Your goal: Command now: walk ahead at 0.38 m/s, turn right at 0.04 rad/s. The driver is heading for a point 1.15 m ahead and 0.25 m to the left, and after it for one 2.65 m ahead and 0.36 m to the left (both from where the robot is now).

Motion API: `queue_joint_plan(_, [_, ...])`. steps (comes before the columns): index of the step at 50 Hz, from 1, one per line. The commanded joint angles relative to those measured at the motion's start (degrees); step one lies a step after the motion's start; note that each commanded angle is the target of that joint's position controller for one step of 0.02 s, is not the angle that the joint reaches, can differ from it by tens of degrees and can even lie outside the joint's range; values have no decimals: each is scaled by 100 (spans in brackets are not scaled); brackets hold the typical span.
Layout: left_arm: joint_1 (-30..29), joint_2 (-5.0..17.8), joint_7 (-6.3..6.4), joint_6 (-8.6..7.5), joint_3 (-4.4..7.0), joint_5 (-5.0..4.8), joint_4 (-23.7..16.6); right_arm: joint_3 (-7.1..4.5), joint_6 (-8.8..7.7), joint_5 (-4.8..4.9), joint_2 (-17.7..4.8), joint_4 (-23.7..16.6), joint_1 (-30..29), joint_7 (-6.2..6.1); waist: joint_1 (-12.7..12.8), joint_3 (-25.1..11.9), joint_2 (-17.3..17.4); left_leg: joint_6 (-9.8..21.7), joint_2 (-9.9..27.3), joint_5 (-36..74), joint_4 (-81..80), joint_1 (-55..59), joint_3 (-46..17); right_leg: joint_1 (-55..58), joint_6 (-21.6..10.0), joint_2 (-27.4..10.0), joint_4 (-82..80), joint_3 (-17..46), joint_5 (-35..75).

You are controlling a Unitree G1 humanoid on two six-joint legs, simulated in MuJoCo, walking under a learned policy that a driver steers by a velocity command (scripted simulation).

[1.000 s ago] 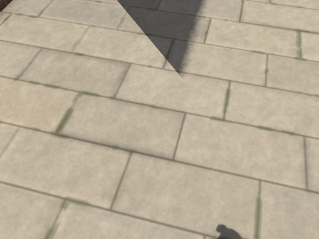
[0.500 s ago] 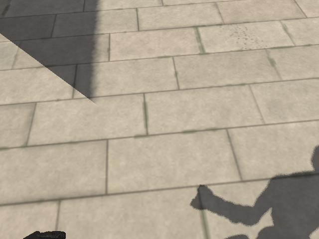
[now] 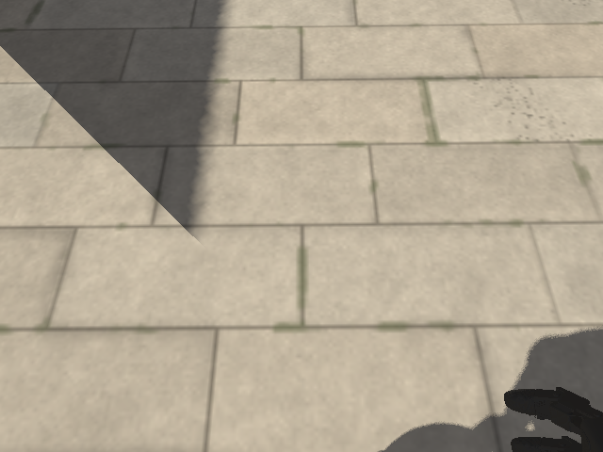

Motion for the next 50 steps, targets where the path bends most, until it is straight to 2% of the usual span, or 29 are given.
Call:
queue_joint_plan(1, [773,151,-29,-169,-74,79,-329,-445,0,-97,-1328,175,2277,-104,-899,-3166,1471,1931,2584,2046,-385,5811,-4176,-3503,306,582,5160,626,-744])
queue_joint_plan(2, [247,884,-61,-233,124,-96,-388,-353,49,-2,-1033,92,1981,-126,-1043,-2640,774,1653,2382,1988,-585,5160,-3668,-3837,292,290,5539,1183,-749])
queue_joint_plan(3, [-311,891,-63,-249,124,-200,-592,-304,78,13,-887,61,1539,-163,-893,-1701,503,1407,2159,2333,-637,4295,-2665,-4034,298,-37,5326,918,-523])
queue_joint_plan(4, [-611,760,-38,-241,85,-116,-661,-259,68,15,-758,119,1219,-163,-678,-1013,49,1250,1864,2842,-820,3348,-2061,-4022,343,-292,4836,613,-246])
queue_joint_plan(5, [-670,723,2,-179,121,-25,-660,-211,35,2,-607,113,1025,-162,-486,-758,12,1132,1669,2907,-1014,2742,-1719,-3783,366,-491,4396,512,-25])
queue_joint_plan(8, [-182,258,66,39,20,20,-511,-185,-27,-87,-571,251,680,-129,-90,-697,308,1151,1399,3354,-1443,1585,-1066,-2737,570,-581,3387,374,410])
queue_joint_plan(10, [-326,144,113,88,-32,78,-584,-210,-22,-94,-691,350,487,-157,-48,-760,463,1081,1259,3539,-1468,1377,-689,-2426,630,-591,2436,285,847])
queue_joint_plan(15, [-1022,321,85,151,17,51,-690,-225,181,-65,-851,655,718,-227,-353,-814,441,868,1218,1716,-1484,1531,-645,-2079,585,-532,1249,252,2008])
queue_joint_plan(18, [-1192,349,83,161,69,110,-732,-162,275,11,-763,769,624,-220,-270,-583,407,639,1159,162,-1217,1397,-818,-1626,396,-427,283,167,2205])
queue_joint_plan(19, [-1225,395,93,149,86,157,-746,-97,278,29,-595,834,727,-219,-253,-514,320,387,974,-316,-1032,1332,-823,-1353,293,-464,-223,248,2581])
queue_joint_plan(20, [-1265,620,127,135,129,179,-815,-32,259,-57,-435,887,953,-220,-357,-557,-38,63,701,-840,-715,1229,-708,-1031,160,-872,-389,672,3701])
queue_joint_plan(21, [-1476,959,173,168,184,150,-895,-24,231,-150,-393,964,1552,-204,-819,-634,-792,-201,247,-1747,-484,1007,-426,-846,-209,-1290,-208,1100,4131])
queue_joint_plan(22, [-1650,563,144,200,103,116,-844,31,270,-128,-265,1020,1618,-242,-831,-809,-1033,-353,203,-1821,-586,1440,-269,-1259,-375,-1214,-267,1056,2990])
queue_joint_plan(23, [-1743,312,82,208,64,94,-860,12,339,-110,-446,997,1260,-271,-645,-562,-794,-415,201,-1595,-607,1572,-241,-1581,-203,-880,-323,895,2186])
queue_joint_plan(25, [-1527,440,35,194,107,76,-767,-50,464,-27,-614,1017,1117,-339,-497,-439,-635,-323,75,-2223,-317,1357,-80,-1683,-124,-616,-331,727,908])
queue_joint_plan(27, [-1319,558,27,141,154,27,-696,-40,472,-4,-561,974,1126,-347,-444,-186,-775,-207,34,-2738,0,1025,-29,-1864,-337,-784,-554,1062,-474])
queue_joint_plan(30, [-1023,612,21,12,173,-15,-609,-30,254,56,-439,927,1112,-302,-405,-133,-1061,-19,40,-2512,540,683,-76,-1642,-781,-1346,-827,1993,-546])
queue_joint_plan(32, [-1293,590,19,-45,168,-55,-700,-56,117,79,-487,1027,1324,-247,-584,-243,-936,181,143,-2274,183,1083,-239,-1762,-788,-1336,-597,1937,300])
queue_joint_plan(33, [-1627,500,4,-68,144,-67,-827,-87,78,74,-567,1152,1556,-222,-733,-251,-662,269,244,-2133,-159,1470,-398,-2024,-625,-1068,-252,1473,901])
queue_joint_plan(34, [-1886,331,-23,-117,106,-67,-968,-162,60,81,-791,1296,1808,-215,-799,-265,-50,357,541,-1901,-550,1987,-870,-2458,-345,-574,508,700,1598])
queue_joint_plan(35, [-2066,187,-47,-217,79,-30,-1115,-273,81,131,-1127,1439,2176,-221,-839,-275,840,562,1071,-1230,-969,2798,-1802,-3288,-9,-18,1574,-118,1908])
queue_joint_plan(36, [-2221,267,-62,-317,92,2,-1180,-318,127,150,-1232,1446,2368,-231,-988,-12,1209,911,1710,-235,-1193,3497,-2616,-4455,175,57,2076,-300,701])
queue_joint_plan(37, [-2389,318,-85,-369,113,-46,-1235,-298,129,99,-1118,1490,2654,-251,-1117,142,1100,1243,2208,508,-1259,4069,-3123,-5429,201,-96,2959,-111,-638])
queue_joint_plan(38, [-2432,250,-121,-393,101,-122,-1274,-275,119,59,-1012,1516,2811,-269,-1098,192,704,1334,2342,868,-1167,4505,-3146,-6122,161,-310,3581,81,-784])
queue_joint_plan(40, [-2609,82,-224,-402,37,-177,-1350,-250,158,79,-894,1501,2776,-316,-1050,230,422,1056,2167,895,-1296,4839,-2549,-6719,83,-602,3561,85,-122])
queue_joint_plan(42, [-2740,-51,-341,-413,-18,-150,-1427,-175,262,81,-729,1421,2462,-369,-902,298,494,745,1737,896,-1666,4086,-1818,-5922,154,-619,2671,-169,714])
queue_joint_plan(44, [-2801,-330,-458,-404,-129,-95,-1451,-186,275,80,-840,1287,2107,-423,-810,242,658,515,1194,769,-1965,2816,-999,-4206,218,-341,1567,-492,1889])
queue_joint_plan(47, [-2684,59,-415,-320,4,-111,-1474,-310,172,157,-1217,1328,2227,-435,-625,167,764,435,1344,1065,-2121,2585,-858,-3031,117,-113,868,-431,2518])
queue_joint_plan(50, [-1786,466,-282,-254,223,-84,-1226,-348,195,191,-1203,1391,2236,-427,-23,-356,698,157,1356,2988,-808,2955,-554,-1861,-261,91,444,-467,2458])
